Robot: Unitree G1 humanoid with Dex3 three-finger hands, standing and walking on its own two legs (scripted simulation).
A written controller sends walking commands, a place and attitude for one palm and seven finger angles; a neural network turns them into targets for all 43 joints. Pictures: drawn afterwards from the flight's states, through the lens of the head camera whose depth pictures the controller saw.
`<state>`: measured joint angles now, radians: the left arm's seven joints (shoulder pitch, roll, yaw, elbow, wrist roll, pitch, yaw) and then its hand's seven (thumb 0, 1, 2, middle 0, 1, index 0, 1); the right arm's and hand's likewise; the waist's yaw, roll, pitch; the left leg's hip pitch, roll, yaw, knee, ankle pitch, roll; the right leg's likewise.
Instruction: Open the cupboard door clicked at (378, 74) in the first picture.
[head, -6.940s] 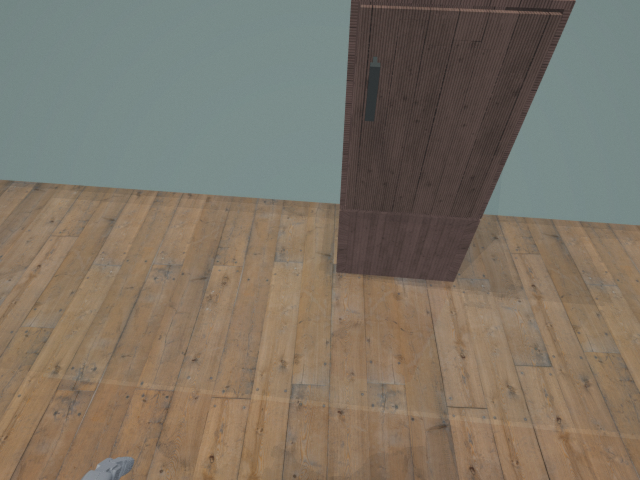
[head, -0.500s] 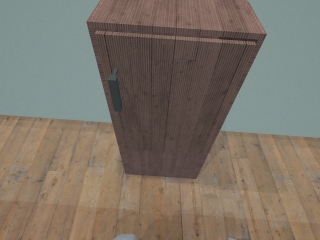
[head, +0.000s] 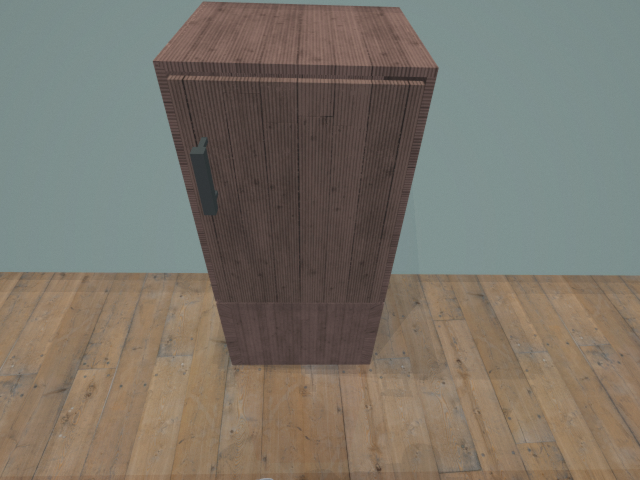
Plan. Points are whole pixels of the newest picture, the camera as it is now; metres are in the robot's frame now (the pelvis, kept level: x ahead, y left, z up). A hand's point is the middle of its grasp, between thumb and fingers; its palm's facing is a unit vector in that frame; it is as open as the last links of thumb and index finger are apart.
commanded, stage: come to a stop and stand still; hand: left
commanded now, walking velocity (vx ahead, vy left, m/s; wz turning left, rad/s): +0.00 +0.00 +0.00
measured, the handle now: (207, 176) +0.62 +0.23 +0.06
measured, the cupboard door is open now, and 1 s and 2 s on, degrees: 0 0 0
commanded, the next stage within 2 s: look again from close up in 1.82 s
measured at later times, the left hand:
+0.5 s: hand out of the picture -0.14 +0.15 -0.15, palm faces +0.06 -0.98 -0.19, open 7.4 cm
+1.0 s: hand out of the picture -0.13 +0.16 -0.15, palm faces +0.03 -0.98 -0.19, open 7.3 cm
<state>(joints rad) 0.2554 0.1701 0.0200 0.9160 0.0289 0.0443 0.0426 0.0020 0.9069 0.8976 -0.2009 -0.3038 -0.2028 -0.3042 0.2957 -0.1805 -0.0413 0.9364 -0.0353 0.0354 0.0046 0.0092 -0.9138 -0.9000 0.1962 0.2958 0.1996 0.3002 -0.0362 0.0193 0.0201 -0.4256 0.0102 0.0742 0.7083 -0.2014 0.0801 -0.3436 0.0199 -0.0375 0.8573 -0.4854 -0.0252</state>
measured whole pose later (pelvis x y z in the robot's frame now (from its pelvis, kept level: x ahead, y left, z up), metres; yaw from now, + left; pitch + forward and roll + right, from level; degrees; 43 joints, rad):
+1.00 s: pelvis -0.13 -0.01 +0.03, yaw -1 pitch +0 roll +1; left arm 0.33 0.13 0.01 1.10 0.02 0.00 0.03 0.00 0.91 0.90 -0.20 -0.30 -0.20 -0.30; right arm 0.44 -0.10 0.01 1.13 -0.03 0.00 -0.03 0.01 -0.91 -0.90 0.20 0.30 0.20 0.30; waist -0.01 0.00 -0.01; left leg -0.19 -0.01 0.04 0.48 -0.28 0.01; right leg -0.31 0.02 -0.06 0.48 -0.16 -0.06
